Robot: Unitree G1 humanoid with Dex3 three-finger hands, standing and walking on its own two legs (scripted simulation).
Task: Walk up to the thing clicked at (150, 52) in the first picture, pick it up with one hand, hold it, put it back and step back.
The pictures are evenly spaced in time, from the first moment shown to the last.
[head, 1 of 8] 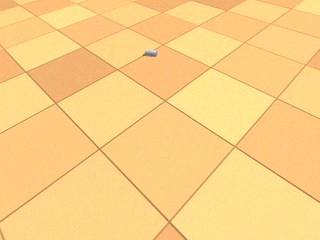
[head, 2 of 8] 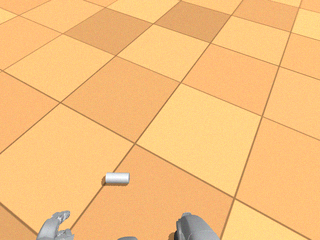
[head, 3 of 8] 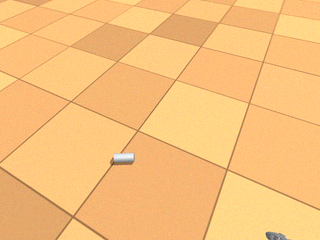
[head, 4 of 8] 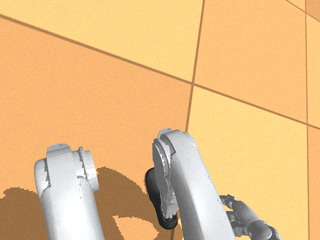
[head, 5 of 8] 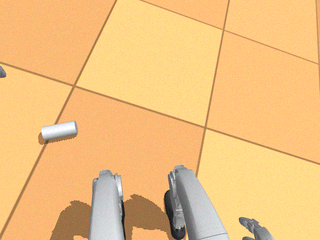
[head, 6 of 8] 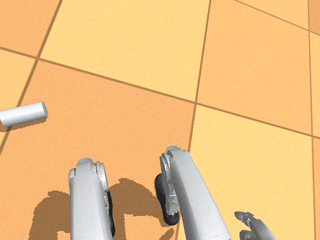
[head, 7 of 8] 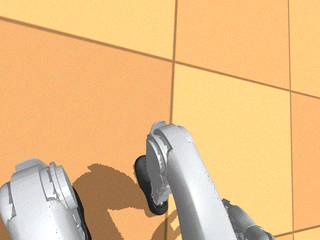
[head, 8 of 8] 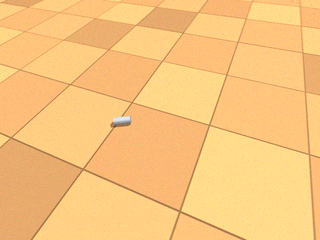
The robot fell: no
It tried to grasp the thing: yes
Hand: left
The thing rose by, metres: 0.00
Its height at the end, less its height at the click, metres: +0.00
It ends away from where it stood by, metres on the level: 0.02
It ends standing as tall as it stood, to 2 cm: yes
